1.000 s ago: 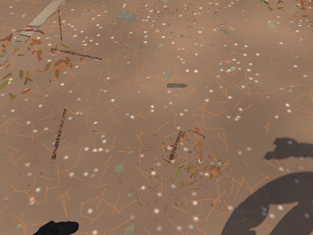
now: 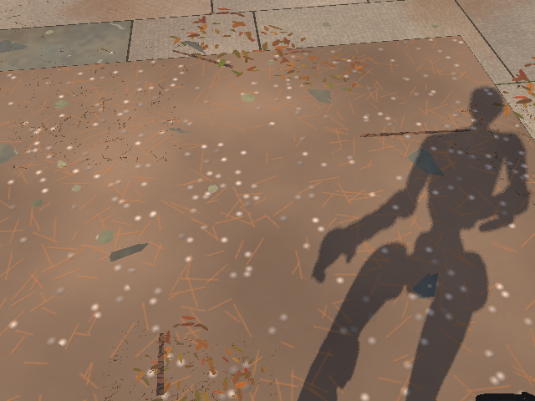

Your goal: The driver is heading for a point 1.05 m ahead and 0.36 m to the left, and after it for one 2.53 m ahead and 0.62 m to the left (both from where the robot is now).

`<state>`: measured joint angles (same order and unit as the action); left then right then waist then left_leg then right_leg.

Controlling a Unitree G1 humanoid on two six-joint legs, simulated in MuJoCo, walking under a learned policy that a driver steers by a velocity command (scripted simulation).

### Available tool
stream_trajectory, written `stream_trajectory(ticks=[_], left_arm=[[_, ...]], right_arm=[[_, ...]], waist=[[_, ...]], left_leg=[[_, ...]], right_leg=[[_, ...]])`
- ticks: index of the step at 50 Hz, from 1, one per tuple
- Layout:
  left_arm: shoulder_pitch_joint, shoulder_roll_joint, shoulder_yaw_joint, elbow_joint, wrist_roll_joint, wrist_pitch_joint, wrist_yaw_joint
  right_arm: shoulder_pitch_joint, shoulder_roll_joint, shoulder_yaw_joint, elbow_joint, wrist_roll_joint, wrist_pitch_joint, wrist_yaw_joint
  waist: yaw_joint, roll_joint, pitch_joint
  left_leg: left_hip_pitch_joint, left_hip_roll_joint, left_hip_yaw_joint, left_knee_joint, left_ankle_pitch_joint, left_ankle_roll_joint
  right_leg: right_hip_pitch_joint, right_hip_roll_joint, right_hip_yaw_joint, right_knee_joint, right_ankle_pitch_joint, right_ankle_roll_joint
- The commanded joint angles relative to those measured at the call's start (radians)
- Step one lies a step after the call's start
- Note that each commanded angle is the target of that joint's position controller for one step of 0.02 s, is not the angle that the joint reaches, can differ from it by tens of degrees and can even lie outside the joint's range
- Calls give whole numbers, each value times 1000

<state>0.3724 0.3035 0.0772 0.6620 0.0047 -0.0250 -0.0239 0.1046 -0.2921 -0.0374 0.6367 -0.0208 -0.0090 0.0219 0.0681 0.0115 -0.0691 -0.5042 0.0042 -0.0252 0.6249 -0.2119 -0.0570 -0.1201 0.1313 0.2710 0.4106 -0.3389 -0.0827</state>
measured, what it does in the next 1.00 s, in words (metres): walks ahead, turning left: left foot, then right foot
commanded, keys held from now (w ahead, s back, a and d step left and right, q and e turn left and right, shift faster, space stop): w+q+shift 0.98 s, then w+e+shift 0.02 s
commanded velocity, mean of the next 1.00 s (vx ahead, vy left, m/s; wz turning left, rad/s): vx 0.95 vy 0.00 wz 0.65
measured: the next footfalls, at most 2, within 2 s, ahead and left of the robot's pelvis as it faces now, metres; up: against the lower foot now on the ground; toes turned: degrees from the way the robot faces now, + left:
left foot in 0.06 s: +0.12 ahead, +0.12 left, +0.00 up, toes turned -2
right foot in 0.46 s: +0.50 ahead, -0.07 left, +0.00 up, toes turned +15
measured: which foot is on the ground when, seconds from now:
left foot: up 0.00-0.04, down 0.06-0.48, up 0.50-0.88, down 0.90-1.00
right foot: down 0.00-0.06, up 0.08-0.44, down 0.46-0.90, up 0.92-1.00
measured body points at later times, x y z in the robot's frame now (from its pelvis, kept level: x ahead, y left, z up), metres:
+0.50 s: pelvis +0.34 +0.03 -0.02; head +0.38 +0.04 +0.43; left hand +0.56 +0.29 -0.07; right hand +0.34 -0.26 -0.14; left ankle +0.11 +0.11 -0.69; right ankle +0.46 -0.07 -0.74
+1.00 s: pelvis +0.74 +0.23 -0.04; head +0.77 +0.25 +0.41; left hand +0.62 +0.47 -0.16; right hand +1.02 +0.11 -0.15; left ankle +0.78 +0.27 -0.74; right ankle +0.69 -0.01 -0.60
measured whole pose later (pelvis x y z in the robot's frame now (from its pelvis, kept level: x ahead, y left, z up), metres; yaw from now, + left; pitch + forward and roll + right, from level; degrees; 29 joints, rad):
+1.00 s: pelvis +0.74 +0.23 -0.04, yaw +43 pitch +0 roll +1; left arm 0.30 0.24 0.01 0.75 0.04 -0.08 0.00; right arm 0.21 -0.33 -0.06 0.73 -0.02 0.01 0.02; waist 0.03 0.01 0.08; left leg -0.46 -0.19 0.09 0.74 -0.29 0.20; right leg -0.27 -0.07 0.02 1.44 -0.36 0.02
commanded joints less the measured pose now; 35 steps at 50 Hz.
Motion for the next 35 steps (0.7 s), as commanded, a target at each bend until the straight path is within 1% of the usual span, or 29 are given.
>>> stream_trajectory(ticks=[1, 2, 3, 4, 5, 6, 7, 8, 9, 10, 11, 13, 15, 16, 18, 19, 20, 21, 22, 23, 24, 25, 26, 27, 28, 29, 30, 32, 35], left_arm=[[-70, 142, 27, -57, 2, -37, -6], [-76, 120, 17, -51, 9, -46, -6], [-103, 75, -1, -61, 14, -57, -3], [-89, 8, -21, -110, -17, -66, 2], [-128, 54, -25, -100, 11, -59, 13], [-174, 87, -19, -97, 37, -58, 7], [-211, 103, -18, -99, 57, -63, -2], [-241, 92, -23, -113, 69, -63, -11], [-256, 76, -31, -119, 75, -57, -17], [-266, 65, -40, -126, 73, -51, -22], [-284, 61, -47, -132, 70, -47, -26], [-349, 52, -59, -150, 58, -44, -32], [-431, 25, -77, -173, 46, -48, -42], [-467, 15, -83, -181, 40, -49, -43], [-493, 22, -82, -188, 29, -50, -35], [-480, 32, -78, -185, 27, -52, -27], [-438, 52, -69, -172, 26, -55, -16], [-352, 85, -53, -146, 29, -58, -2], [-195, 119, -33, -102, 34, -62, 16], [-10, 175, -6, -72, 45, -65, 43], [138, 257, 21, -58, 83, -63, 58], [74, 254, 22, -56, 67, -53, 51], [-33, 162, 7, -65, 60, -46, 49], [-52, 101, -7, -51, 53, -49, 44], [-55, 79, -12, -32, 56, -53, 43], [-45, 64, -18, -7, 51, -60, 43], [-37, 54, -20, 15, 40, -71, 39], [-25, 33, -24, 52, 20, -90, 27], [-67, 39, -24, 79, 20, -106, 26]], right_arm=[[-1, -101, -28, -70, 2, -37, -16], [132, -136, -44, -32, -11, -48, -26], [340, -204, -67, 6, -27, -60, -41], [389, -314, -91, 19, -47, -62, -32], [331, -217, -75, 21, -26, -63, -9], [270, -163, -62, 8, -7, -63, 2], [276, -138, -55, 12, 0, -68, 9], [297, -124, -47, 28, 4, -75, 8], [310, -105, -41, 48, 8, -83, 3], [323, -104, -41, 62, 14, -88, -2], [338, -104, -42, 73, 19, -90, -7], [351, -112, -48, 85, 17, -84, -14], [345, -126, -57, 96, 14, -81, -15], [353, -136, -62, 106, 16, -80, -15], [373, -151, -67, 129, 26, -79, -15], [375, -153, -68, 137, 28, -78, -16], [371, -162, -70, 143, 28, -78, -17], [368, -184, -75, 147, 30, -81, -16], [343, -207, -81, 144, 34, -84, -10], [308, -189, -77, 127, 37, -94, -2], [342, -38, -42, 85, 59, -102, -9], [330, -66, -33, 55, 56, -85, -13], [255, -94, -38, 62, 32, -67, -14], [210, -91, -36, 66, 11, -57, -3], [183, -74, -35, 66, 1, -46, 10], [167, -54, -32, 56, -11, -30, 24], [145, -33, -26, 41, -14, -14, 34], [74, -16, -16, 0, -16, 9, 49], [-16, -28, -6, -58, -14, 12, 68]], waist=[[-68, -134, 86], [-129, -78, 34], [-229, 83, -75], [-195, 363, -92], [-161, 190, 8], [-130, 72, 50], [-128, 8, 45], [-119, 15, 65], [-109, 46, 94], [-102, 83, 117], [-103, 88, 130], [-113, 67, 149], [-132, 72, 167], [-147, 86, 165], [-153, 101, 146], [-144, 100, 130], [-119, 92, 98], [-77, 74, 34], [7, 33, -61], [105, 9, -161], [118, -214, -328], [67, -300, -336], [41, -188, -149], [31, -94, -50], [11, -70, 17], [-14, -91, 71], [-31, -119, 108], [-54, -108, 151], [-102, -108, 184]], left_leg=[[253, 10, 56, -122, 21, 67], [416, -12, 53, -134, -50, 91], [628, 114, -135, -194, -269, 133], [780, 317, -689, -405, -609, 239], [710, 347, -864, -451, -644, 290], [647, 313, -731, -405, -574, 298], [588, 265, -626, -396, -493, 294], [526, 221, -555, -419, -433, 291], [474, 176, -505, -451, -385, 287], [443, 153, -478, -472, -334, 294], [424, 140, -454, -486, -268, 303], [385, 123, -415, -508, -163, 316], [312, 83, -365, -516, -59, 302], [291, 76, -354, -514, 6, 296], [289, 100, -360, -490, 173, 285], [305, 108, -358, -456, 277, 272], [319, 110, -347, -392, 423, 252], [322, 96, -323, -269, 613, 229], [266, 52, -281, -61, 682, 204], [90, 2, -256, 202, 514, 184], [-151, -91, -151, 548, -97, 169], [-256, -70, -95, 712, -221, 178], [-318, -3, -73, 748, -125, 179], [-312, 34, -61, 720, -84, 175], [-295, 59, -55, 693, -74, 167], [-287, 80, -55, 677, -80, 157], [-297, 101, -53, 663, -80, 147], [-353, 120, -47, 654, -41, 141], [-334, 118, -16, 542, 113, 140]], right_leg=[[-175, -259, 215, -146, -46, -122], [-206, -212, 149, 18, 134, -100], [-305, -127, 9, 379, 241, -69], [-621, 29, -135, 665, -85, -3], [-765, -22, -117, 790, -56, -12], [-782, -97, -154, 834, 35, -5], [-747, -131, -167, 813, 72, 7], [-720, -154, -173, 765, 83, 24], [-695, -170, -182, 719, 89, 46], [-682, -175, -197, 673, 87, 66], [-679, -177, -216, 638, 93, 82], [-662, -175, -246, 524, 133, 111], [-558, -147, -280, 347, 192, 125], [-493, -132, -295, 280, 217, 125], [-376, -114, -303, 211, 264, 116], [-320, -108, -298, 178, 274, 108], [-231, -93, -295, 144, 254, 96], [-92, -67, -302, 125, 202, 78], [123, -77, -297, 114, 189, 57], [380, -202, -193, 130, 64, 27], [628, -528, 230, 25, -421, -36], [534, -610, 567, -141, -606, -74], [389, -560, 438, -139, -543, -70], [274, -521, 280, -138, -375, -67], [183, -486, 164, -163, -224, -54], [109, -456, 68, -192, -142, -43], [69, -452, 5, -217, -83, -38], [52, -444, -119, -254, 64, -23], [-5, -390, -342, -296, 288, 10]])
